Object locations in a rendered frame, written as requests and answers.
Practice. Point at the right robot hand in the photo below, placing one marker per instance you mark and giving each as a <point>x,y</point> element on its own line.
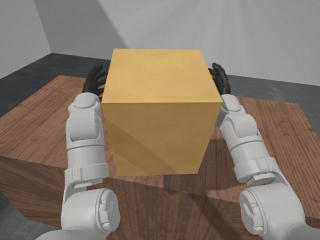
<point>221,80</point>

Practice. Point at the carton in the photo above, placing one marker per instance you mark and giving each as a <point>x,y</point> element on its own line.
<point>160,108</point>

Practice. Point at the robot right upper arm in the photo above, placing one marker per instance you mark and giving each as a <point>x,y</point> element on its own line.
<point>273,212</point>

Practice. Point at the robot right forearm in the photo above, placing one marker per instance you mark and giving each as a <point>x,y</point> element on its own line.
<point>253,164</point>

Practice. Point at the robot left forearm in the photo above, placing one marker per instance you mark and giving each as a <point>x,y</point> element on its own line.
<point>85,146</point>

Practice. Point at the pedestal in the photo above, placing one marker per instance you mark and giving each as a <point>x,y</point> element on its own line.
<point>198,206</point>

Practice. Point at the robot left upper arm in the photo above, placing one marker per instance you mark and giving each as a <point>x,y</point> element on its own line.
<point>87,215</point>

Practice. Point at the left robot hand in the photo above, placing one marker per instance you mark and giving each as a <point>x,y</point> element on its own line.
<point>92,83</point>

